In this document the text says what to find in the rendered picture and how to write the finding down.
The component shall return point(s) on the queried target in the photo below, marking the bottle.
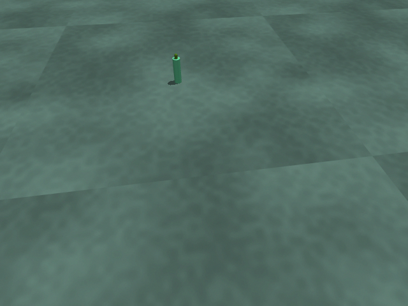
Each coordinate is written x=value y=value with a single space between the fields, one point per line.
x=177 y=69

